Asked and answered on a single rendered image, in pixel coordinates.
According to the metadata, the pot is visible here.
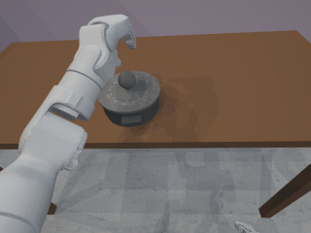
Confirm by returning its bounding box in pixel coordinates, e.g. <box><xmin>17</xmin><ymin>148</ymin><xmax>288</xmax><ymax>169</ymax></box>
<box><xmin>103</xmin><ymin>98</ymin><xmax>159</xmax><ymax>127</ymax></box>

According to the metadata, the robot left hand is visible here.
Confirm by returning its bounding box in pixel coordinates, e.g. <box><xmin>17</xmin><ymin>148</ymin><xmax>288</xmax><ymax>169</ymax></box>
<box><xmin>87</xmin><ymin>14</ymin><xmax>137</xmax><ymax>68</ymax></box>

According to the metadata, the left robot upper arm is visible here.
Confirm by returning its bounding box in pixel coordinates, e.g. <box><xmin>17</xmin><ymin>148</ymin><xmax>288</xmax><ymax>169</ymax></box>
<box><xmin>0</xmin><ymin>112</ymin><xmax>87</xmax><ymax>233</ymax></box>

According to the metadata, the knob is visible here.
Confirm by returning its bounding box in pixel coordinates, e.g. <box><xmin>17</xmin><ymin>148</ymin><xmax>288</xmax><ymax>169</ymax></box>
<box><xmin>118</xmin><ymin>71</ymin><xmax>136</xmax><ymax>89</ymax></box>

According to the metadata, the robot right hand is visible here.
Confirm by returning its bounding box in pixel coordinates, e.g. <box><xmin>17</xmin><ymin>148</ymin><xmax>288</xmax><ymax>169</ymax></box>
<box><xmin>234</xmin><ymin>221</ymin><xmax>259</xmax><ymax>233</ymax></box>

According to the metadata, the lid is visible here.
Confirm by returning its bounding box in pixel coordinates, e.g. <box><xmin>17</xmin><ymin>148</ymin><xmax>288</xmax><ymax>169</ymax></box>
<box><xmin>97</xmin><ymin>71</ymin><xmax>160</xmax><ymax>115</ymax></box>

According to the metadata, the robot left forearm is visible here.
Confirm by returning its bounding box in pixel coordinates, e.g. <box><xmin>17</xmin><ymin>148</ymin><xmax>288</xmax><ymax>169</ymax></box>
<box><xmin>17</xmin><ymin>19</ymin><xmax>119</xmax><ymax>154</ymax></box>

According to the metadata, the table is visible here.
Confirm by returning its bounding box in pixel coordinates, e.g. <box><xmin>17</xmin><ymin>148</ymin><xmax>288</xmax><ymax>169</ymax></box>
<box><xmin>0</xmin><ymin>30</ymin><xmax>311</xmax><ymax>218</ymax></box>

